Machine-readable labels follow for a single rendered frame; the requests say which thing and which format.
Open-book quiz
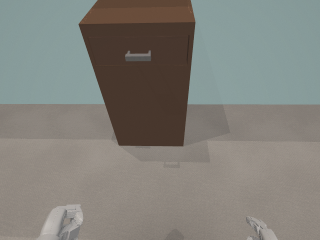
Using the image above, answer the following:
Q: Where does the drawer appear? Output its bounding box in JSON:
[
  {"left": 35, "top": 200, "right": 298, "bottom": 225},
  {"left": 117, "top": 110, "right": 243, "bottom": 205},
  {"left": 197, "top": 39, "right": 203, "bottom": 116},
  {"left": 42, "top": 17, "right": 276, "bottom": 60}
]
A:
[{"left": 88, "top": 35, "right": 189, "bottom": 65}]

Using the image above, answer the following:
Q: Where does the handle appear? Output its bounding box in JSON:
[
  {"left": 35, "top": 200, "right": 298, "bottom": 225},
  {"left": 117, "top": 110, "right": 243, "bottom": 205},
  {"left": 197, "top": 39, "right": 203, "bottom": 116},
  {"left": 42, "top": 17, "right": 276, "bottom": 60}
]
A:
[{"left": 125, "top": 50, "right": 151, "bottom": 62}]

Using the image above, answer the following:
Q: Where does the robot right hand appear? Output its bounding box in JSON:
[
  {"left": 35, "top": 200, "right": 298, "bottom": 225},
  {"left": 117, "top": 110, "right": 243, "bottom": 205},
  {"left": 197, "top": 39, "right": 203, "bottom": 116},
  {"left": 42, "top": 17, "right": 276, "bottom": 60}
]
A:
[{"left": 246, "top": 216, "right": 278, "bottom": 240}]

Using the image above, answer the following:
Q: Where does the cabinet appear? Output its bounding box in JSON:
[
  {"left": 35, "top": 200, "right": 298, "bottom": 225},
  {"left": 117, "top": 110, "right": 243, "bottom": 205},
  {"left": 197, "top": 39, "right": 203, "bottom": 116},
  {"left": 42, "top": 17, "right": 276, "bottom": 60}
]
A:
[{"left": 78, "top": 0, "right": 196, "bottom": 147}]

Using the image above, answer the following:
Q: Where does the robot left hand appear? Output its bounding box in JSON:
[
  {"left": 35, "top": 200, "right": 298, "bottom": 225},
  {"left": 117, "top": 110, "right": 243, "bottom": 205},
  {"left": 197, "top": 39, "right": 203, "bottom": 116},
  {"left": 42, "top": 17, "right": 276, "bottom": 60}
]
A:
[{"left": 39, "top": 204, "right": 84, "bottom": 240}]

